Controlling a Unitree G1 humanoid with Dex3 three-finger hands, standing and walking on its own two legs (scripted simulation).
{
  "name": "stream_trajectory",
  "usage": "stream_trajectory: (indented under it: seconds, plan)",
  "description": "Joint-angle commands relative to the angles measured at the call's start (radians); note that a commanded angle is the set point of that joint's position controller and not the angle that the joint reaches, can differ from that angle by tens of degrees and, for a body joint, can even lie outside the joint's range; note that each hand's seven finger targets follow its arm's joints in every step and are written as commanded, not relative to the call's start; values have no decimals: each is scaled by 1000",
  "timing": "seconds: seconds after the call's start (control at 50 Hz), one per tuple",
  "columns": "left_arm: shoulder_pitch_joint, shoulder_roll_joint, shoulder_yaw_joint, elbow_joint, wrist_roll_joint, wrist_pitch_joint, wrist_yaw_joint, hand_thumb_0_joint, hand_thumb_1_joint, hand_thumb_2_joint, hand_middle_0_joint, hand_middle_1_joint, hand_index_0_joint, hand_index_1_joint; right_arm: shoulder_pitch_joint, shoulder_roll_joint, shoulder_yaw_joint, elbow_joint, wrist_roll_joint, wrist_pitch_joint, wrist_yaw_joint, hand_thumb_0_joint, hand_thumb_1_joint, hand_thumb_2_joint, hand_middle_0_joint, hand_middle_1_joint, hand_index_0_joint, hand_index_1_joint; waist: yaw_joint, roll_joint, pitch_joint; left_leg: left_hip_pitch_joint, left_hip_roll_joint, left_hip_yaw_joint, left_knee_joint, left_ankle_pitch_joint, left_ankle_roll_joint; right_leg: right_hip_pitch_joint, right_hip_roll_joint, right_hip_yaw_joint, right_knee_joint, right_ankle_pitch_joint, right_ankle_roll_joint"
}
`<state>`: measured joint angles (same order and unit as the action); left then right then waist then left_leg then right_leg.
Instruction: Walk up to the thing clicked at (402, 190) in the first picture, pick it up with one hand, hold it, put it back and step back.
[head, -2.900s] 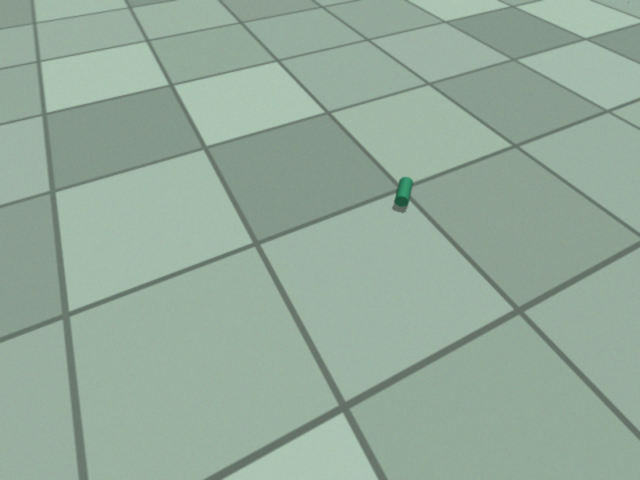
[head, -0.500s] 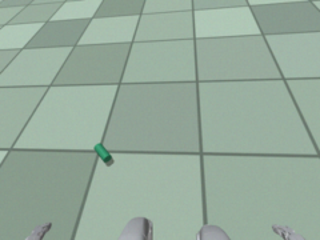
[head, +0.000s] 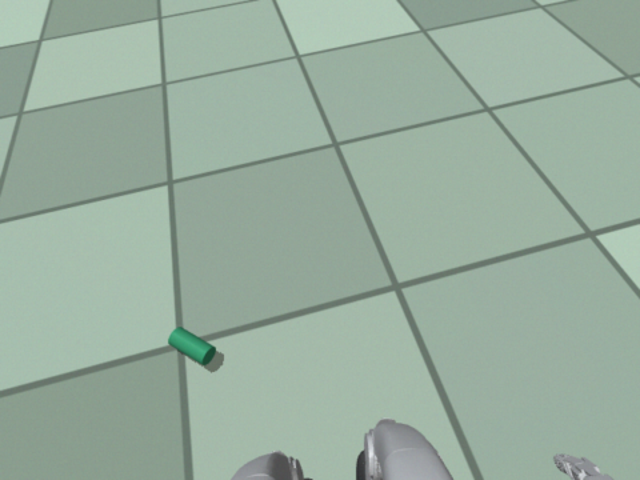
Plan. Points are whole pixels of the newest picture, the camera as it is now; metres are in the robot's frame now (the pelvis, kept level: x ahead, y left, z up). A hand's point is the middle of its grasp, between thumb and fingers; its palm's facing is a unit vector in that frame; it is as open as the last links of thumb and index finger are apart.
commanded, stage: walk up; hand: left
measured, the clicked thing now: (192, 345) +0.55 +0.41 -0.71
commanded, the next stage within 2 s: none
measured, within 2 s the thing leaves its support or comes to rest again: neither
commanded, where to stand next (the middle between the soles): +0.08 +0.40 m, yaw -34 degrees
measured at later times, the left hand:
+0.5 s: hand out of the picture +0.15 +0.59 -0.13, palm faces -0.18 -0.75 -0.64, open 7.4 cm
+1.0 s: hand out of the picture +0.19 +0.75 -0.14, palm faces -0.35 -0.75 -0.56, open 7.4 cm
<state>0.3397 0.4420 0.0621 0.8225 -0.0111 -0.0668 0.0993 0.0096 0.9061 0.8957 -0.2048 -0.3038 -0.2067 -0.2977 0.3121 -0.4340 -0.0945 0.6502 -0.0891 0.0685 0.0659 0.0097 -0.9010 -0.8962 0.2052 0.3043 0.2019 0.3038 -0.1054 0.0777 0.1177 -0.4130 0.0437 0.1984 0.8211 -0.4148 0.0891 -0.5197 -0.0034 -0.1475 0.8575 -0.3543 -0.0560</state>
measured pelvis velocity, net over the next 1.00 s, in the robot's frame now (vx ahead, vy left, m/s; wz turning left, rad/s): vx -0.02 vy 0.50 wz -0.45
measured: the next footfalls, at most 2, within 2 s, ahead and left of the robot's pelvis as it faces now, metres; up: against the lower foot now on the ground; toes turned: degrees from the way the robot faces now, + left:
right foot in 0.02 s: +0.11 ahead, -0.08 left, +0.00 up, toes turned -7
left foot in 0.36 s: +0.07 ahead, +0.36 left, +0.00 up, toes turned -9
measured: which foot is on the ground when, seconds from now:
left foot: down 0.00-0.02, up 0.04-0.34, down 0.36-0.70, up 0.72-0.94, down 0.96-1.00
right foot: up 0.00-0.00, down 0.02-0.38, up 0.40-0.66, down 0.68-0.96, up 0.98-1.00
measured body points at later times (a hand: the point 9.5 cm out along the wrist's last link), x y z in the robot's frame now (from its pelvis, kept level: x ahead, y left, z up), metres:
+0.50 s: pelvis -0.01 +0.27 -0.03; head +0.04 +0.25 +0.42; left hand +0.15 +0.63 -0.10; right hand +0.03 -0.07 -0.13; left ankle +0.03 +0.37 -0.70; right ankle +0.03 +0.08 -0.65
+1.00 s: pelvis -0.02 +0.50 -0.03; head -0.03 +0.48 +0.42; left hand +0.20 +0.79 -0.10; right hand -0.09 +0.16 -0.14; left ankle +0.04 +0.64 -0.71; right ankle +0.00 +0.28 -0.69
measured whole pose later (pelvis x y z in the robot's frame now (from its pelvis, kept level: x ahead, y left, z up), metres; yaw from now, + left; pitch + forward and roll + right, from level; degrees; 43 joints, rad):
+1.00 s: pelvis -0.02 +0.50 -0.03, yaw -26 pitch -4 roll +2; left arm 0.26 0.44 0.08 0.82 0.06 0.01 0.06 0.01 0.90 0.90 -0.21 -0.30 -0.21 -0.30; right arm 0.29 -0.46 -0.10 0.77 -0.02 0.03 0.03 0.01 -0.90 -0.90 0.21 0.30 0.20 0.30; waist 0.00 0.02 0.08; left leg -0.36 0.05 0.03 0.97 -0.56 -0.05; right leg -0.62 -0.02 0.23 1.06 -0.51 -0.04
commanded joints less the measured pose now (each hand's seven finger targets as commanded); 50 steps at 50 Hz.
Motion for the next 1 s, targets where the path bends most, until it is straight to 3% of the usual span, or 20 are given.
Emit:
stream_trajectory:
  seconds: [0.0,0.04,0.14,0.28,0.34,0.36,0.38,0.42,0.56,0.64,0.66,0.68,0.7,0.74,0.8,0.9,0.92,0.94,0.96,0.98]
  plan:
    - [365,353,141,-34,38,-7,59,0,900,900,-200,-300,-200,-300,-108,-109,-35,-186,21,-19,-8,0,-900,-900,200,300,200,300,191,-281,-256,-502,10,-186,419,-187,-124,679,-363,645,-341,201,-165]
    - [146,364,127,-134,16,-7,69,0,900,900,-200,-300,-200,-300,-98,-224,-81,-167,18,21,-28,0,-900,-900,200,300,200,300,123,-65,-178,-443,58,-378,705,-192,-150,322,-528,864,-458,35,-345]
    - [34,340,122,-149,47,-11,46,0,900,900,-200,-300,-200,-300,-36,-232,-91,-96,12,24,13,0,-900,-900,200,300,200,300,63,-158,-90,-267,64,-303,579,18,-95,32,-229,480,-376,-223,-146]
    - [43,415,149,-139,66,-12,33,0,900,900,-200,-300,-200,-300,-79,-217,-92,-120,19,22,23,0,-900,-900,200,300,200,300,108,-293,-100,-155,52,-218,250,-172,-63,-28,-221,547,-310,-187,-167]
    - [-39,328,116,-146,58,-1,36,0,900,900,-200,-300,-200,-300,175,-239,-119,-44,10,2,11,0,-900,-900,200,300,200,300,-45,-91,-206,192,-1,-196,-122,-114,-50,-181,-97,326,62,-24,-53]
    - [-63,198,79,-164,38,1,46,0,900,900,-200,-300,-200,-300,173,-369,-140,-57,-4,-9,-5,0,-900,-900,200,300,200,300,-69,344,-140,194,248,-630,-345,5,18,-453,159,121,405,-294,21]
    - [-113,247,75,-163,42,-6,76,0,900,900,-200,-300,-200,-300,12,-451,-145,-83,23,-18,-18,0,-900,-900,200,300,200,300,-25,391,-85,57,369,-884,-466,4,149,-446,73,212,485,-312,7]
    - [-84,270,84,-84,13,-5,60,0,900,900,-200,-300,-200,-300,-71,-283,-108,-112,14,-22,-30,0,-900,-900,200,300,200,300,12,18,8,8,262,-616,-342,172,60,-381,36,245,508,-185,28]
    - [78,209,67,-45,-15,8,37,0,900,900,-200,-300,-200,-300,-62,-211,-76,-109,10,-8,-35,0,-900,-900,200,300,200,300,57,177,-113,194,217,-369,-212,596,53,-90,-15,108,177,-112,19]
    - [269,230,90,-16,2,1,54,0,900,900,-200,-300,-200,-300,-144,-169,-67,-155,15,15,-20,0,-900,-900,200,300,200,300,189,15,-172,-32,149,-236,27,571,-71,377,-45,161,-286,146,-42]
    - [267,293,113,-38,18,-3,61,0,900,900,-200,-300,-200,-300,-91,-133,-59,-148,25,14,-17,0,-900,-900,200,300,200,300,202,-138,-186,-215,65,-189,240,298,-149,529,-146,376,-310,172,-103]
    - [203,318,118,-90,31,-5,65,0,900,900,-200,-300,-200,-300,-13,-120,-57,-135,23,21,-21,0,-900,-900,200,300,200,300,152,-206,-225,-383,22,-241,467,-189,-191,566,-426,721,-323,248,-226]
    - [90,363,124,-127,30,-6,81,0,900,900,-200,-300,-200,-300,-46,-200,-86,-148,12,41,-41,0,-900,-900,200,300,200,300,133,-183,-232,-361,70,-380,651,-244,-172,370,-575,922,-398,207,-345]
    - [-1,303,98,-127,14,-17,82,0,900,900,-200,-300,-200,-300,-82,-232,-101,-102,24,41,-32,0,-900,-900,200,300,200,300,95,16,-93,-289,92,-376,690,-70,-135,142,-414,681,-396,1,-265]
    - [-104,297,91,-121,52,-16,54,0,900,900,-200,-300,-200,-300,0,-203,-89,-29,45,36,-8,0,-900,-900,200,300,200,300,43,-192,-105,-117,51,-276,565,2,-95,-18,-206,451,-349,-245,-148]
    - [-175,293,95,-110,80,39,-23,0,900,900,-200,-300,-200,-300,165,-197,-77,120,90,-11,-33,0,-900,-900,200,300,200,300,15,-298,-112,252,-54,-50,-49,-120,-118,-173,-61,335,-225,-466,-83]
    - [-165,231,86,-99,76,58,-27,0,900,900,-200,-300,-200,-300,245,-212,-82,163,76,-29,-50,0,-900,-900,200,300,200,300,-25,-123,-87,307,-74,-83,-172,-113,-125,-249,12,304,-2,-482,-61]
    - [-167,137,64,-115,66,65,-30,0,900,900,-200,-300,-200,-300,269,-276,-87,163,56,-53,-69,0,-900,-900,200,300,200,300,-44,97,-24,258,108,-441,-373,-390,-76,-380,126,302,297,-339,-32]
    - [-202,136,53,-146,62,55,-40,0,900,900,-200,-300,-200,-300,181,-421,-107,138,59,-80,-76,0,-900,-900,200,300,200,300,-1,106,41,161,477,-1054,-658,-769,85,-564,112,352,413,-217,12]
    - [-303,214,58,-129,77,36,-49,0,900,900,-200,-300,-200,-300,13,-466,-105,122,68,-107,-88,0,-900,-900,200,300,200,300,22,1,185,18,563,-1255,-779,-878,165,-557,28,438,444,-135,25]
